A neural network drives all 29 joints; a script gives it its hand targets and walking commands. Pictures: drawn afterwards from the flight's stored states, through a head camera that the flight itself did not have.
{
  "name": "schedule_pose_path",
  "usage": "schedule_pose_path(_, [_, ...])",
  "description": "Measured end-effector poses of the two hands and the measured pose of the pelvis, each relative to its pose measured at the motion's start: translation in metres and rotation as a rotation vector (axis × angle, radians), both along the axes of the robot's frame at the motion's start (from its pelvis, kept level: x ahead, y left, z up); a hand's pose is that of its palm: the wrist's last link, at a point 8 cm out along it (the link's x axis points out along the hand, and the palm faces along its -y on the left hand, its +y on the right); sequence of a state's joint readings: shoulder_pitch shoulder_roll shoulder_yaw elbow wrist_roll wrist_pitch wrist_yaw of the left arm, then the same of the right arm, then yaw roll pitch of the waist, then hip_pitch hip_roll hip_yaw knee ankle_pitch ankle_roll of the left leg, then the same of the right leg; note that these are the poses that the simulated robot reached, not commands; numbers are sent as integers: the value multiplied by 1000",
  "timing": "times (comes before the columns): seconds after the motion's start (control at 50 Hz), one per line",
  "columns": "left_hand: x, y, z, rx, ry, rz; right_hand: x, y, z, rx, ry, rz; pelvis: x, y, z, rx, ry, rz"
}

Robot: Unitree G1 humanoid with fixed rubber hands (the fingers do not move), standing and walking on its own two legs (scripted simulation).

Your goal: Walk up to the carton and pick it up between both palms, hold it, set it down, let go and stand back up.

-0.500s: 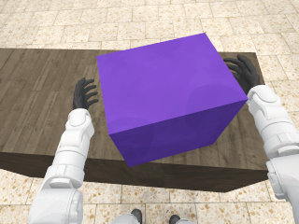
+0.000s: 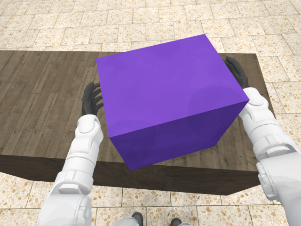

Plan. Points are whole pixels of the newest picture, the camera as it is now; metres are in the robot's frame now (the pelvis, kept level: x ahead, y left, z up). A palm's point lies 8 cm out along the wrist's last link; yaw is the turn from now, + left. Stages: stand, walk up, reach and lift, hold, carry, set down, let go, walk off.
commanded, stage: reach and lift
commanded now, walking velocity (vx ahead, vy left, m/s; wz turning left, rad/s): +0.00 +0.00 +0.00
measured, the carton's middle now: (163, 109) +0.41 +0.02 +0.01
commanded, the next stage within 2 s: none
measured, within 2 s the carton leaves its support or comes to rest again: leaves its support in 1.86 s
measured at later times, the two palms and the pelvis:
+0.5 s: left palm (91, 113) +0.36 +0.21 +0.04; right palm (237, 86) +0.46 -0.17 +0.07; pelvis +0.00 +0.00 +0.00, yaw +0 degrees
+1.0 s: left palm (92, 115) +0.36 +0.21 +0.04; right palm (236, 87) +0.46 -0.17 +0.07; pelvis +0.00 +0.00 +0.00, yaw +0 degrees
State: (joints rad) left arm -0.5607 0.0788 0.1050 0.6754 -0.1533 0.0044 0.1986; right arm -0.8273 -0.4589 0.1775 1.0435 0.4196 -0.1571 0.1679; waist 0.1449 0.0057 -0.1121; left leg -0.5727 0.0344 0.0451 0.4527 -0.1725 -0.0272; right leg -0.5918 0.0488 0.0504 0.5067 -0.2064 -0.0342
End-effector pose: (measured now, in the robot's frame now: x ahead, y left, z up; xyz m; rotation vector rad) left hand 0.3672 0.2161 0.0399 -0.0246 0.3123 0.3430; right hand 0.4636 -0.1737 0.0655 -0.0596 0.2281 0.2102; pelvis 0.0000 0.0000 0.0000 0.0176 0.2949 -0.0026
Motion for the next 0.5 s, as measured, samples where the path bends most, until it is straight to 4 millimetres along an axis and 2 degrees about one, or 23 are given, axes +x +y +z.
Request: schedule_pose_path(0.5, [-3,-3,-1,6,-10,33,-3,1,1,-34,9,-10,-2,1,0,-2,-3,0])
